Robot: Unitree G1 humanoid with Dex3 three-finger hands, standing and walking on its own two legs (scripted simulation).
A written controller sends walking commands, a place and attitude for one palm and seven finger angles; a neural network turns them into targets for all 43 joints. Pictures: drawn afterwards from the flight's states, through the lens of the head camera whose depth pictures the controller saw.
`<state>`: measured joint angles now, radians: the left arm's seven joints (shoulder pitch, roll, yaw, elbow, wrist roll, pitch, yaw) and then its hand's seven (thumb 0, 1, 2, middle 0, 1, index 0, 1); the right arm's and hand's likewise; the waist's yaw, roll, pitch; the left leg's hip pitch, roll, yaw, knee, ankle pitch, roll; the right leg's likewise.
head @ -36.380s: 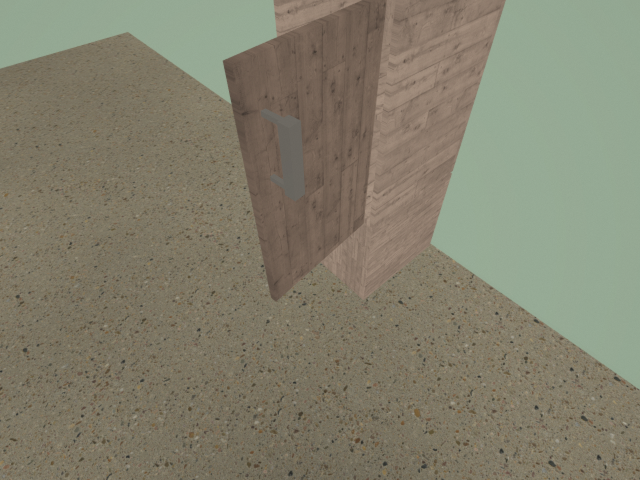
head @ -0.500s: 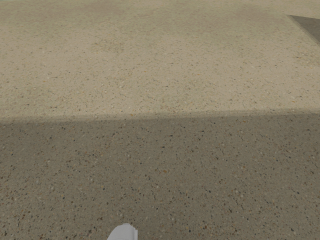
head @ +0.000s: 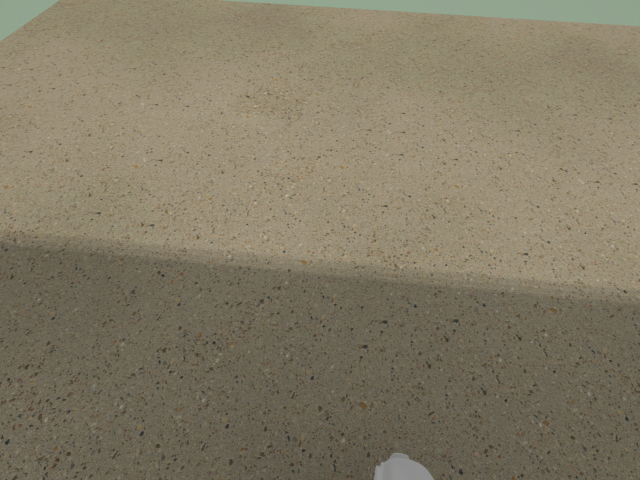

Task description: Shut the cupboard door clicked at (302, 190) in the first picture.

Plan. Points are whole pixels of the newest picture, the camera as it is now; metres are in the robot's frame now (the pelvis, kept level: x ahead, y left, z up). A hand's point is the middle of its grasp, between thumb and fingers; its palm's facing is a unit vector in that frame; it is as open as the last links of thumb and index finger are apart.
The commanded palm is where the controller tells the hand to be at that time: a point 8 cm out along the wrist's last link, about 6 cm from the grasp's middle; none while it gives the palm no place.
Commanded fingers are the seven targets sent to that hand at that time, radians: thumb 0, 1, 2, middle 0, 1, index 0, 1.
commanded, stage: walk to a spot facing it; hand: left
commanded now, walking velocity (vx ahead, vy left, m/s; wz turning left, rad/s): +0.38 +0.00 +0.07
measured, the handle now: out of the picture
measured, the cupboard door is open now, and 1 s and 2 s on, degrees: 62 62 62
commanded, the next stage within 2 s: turn to face it in 0.36 s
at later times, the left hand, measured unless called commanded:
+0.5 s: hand (232, 454) +0.18 +0.14 -0.17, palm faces +0.20 -0.96 -0.19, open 7.2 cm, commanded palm none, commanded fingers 0.00 0.90 0.90 -0.20 -0.30 -0.20 -0.30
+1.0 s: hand (219, 321) +0.39 +0.21 -0.17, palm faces +0.01 -0.96 -0.26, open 7.4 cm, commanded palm none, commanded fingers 0.00 0.90 0.90 -0.20 -0.30 -0.20 -0.30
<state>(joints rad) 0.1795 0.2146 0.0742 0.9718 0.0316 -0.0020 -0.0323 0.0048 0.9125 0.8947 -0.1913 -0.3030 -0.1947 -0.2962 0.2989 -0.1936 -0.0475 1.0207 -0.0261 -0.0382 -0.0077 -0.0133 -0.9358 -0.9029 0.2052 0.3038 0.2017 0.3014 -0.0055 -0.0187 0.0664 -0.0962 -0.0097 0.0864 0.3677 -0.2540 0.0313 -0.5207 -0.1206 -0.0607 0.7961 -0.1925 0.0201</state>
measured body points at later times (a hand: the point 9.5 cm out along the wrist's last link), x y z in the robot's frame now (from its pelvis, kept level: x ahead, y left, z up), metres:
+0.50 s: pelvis +0.21 -0.03 +0.00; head +0.26 -0.02 +0.45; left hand +0.17 +0.19 -0.16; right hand +0.31 -0.26 -0.15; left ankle +0.31 +0.10 -0.70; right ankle +0.16 -0.13 -0.74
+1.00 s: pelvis +0.30 +0.00 -0.01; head +0.33 -0.02 +0.43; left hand +0.39 +0.26 -0.15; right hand +0.39 -0.25 -0.16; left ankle +0.34 +0.10 -0.74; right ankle +0.32 -0.12 -0.73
